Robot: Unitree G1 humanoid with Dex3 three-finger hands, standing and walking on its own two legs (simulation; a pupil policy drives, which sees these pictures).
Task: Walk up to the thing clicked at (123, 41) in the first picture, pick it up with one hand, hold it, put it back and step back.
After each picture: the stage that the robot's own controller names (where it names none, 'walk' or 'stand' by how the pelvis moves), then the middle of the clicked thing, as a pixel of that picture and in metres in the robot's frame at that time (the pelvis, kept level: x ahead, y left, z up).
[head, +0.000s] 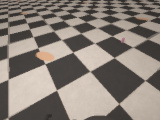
stand; (122, 40) +2.11 -0.78 -0.72
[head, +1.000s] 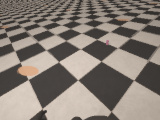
walk; (107, 42) +2.07 -0.27 -0.70
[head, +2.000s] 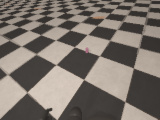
walk; (87, 50) +1.50 +0.18 -0.72
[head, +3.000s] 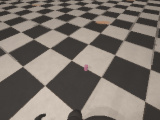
walk; (86, 67) +0.96 +0.13 -0.70
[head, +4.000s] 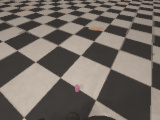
walk; (77, 88) +0.57 +0.18 -0.70
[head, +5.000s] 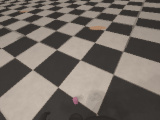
stand; (75, 100) +0.37 +0.22 -0.70
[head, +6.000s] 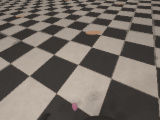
stand; (74, 106) +0.33 +0.21 -0.72
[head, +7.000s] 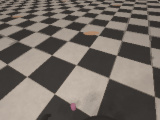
stand; (73, 106) +0.34 +0.22 -0.72
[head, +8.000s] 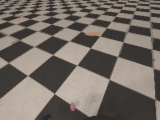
stand; (72, 107) +0.34 +0.22 -0.73
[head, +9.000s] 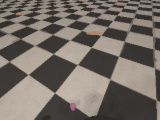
stand; (72, 106) +0.33 +0.22 -0.73
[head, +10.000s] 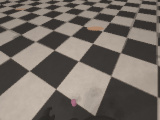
go down; (73, 102) +0.34 +0.21 -0.72
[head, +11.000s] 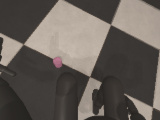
go down; (58, 62) +0.42 +0.26 -0.29
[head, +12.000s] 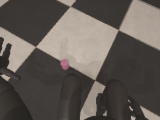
approach; (64, 64) +0.42 +0.25 -0.30
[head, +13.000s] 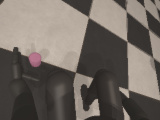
close in; (35, 60) +0.40 +0.29 -0.22
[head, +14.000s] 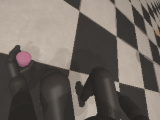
close; (24, 59) +0.40 +0.30 -0.22
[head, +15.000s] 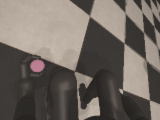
lift; (37, 66) +0.33 +0.27 -0.20
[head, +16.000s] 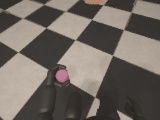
lift; (63, 78) +0.31 +0.19 +0.00
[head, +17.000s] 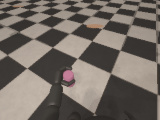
hold; (69, 79) +0.32 +0.16 +0.01
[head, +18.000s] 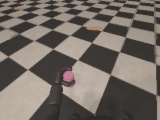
hold; (69, 79) +0.32 +0.17 +0.01
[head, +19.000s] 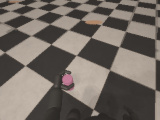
crouch; (68, 82) +0.31 +0.17 -0.03
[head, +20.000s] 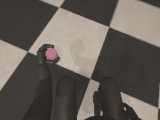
lower; (53, 56) +0.45 +0.24 -0.08
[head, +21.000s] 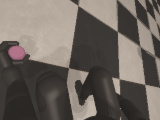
lower; (18, 55) +0.42 +0.31 -0.21
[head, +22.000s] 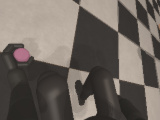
lower; (23, 57) +0.41 +0.29 -0.22
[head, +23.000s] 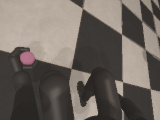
lower; (28, 60) +0.39 +0.29 -0.21
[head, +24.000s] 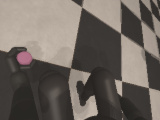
lower; (25, 60) +0.39 +0.29 -0.22
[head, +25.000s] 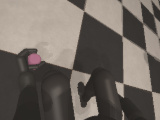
open; (34, 62) +0.39 +0.26 -0.23
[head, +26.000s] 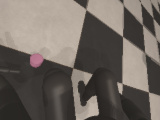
stand; (36, 60) +0.38 +0.26 -0.23
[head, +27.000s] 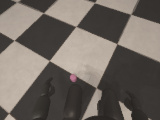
walk; (73, 78) +0.39 +0.20 -0.47
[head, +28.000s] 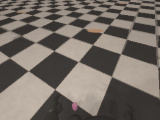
stand; (74, 106) +0.33 +0.18 -0.66
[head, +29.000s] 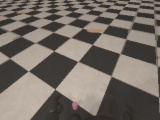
stand; (74, 105) +0.34 +0.18 -0.67
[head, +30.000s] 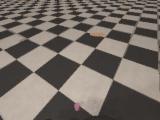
stand; (76, 106) +0.35 +0.17 -0.72
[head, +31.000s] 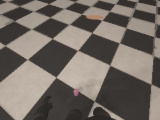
walk; (76, 92) +0.39 +0.14 -0.70
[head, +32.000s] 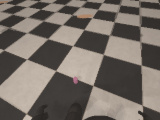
walk; (75, 80) +0.59 +0.23 -0.69
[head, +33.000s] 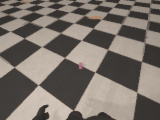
stand; (80, 65) +0.93 +0.21 -0.69
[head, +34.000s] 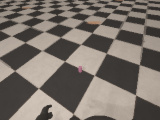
stand; (80, 69) +0.93 +0.22 -0.72
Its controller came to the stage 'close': yes
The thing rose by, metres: 0.71
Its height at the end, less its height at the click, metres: +0.00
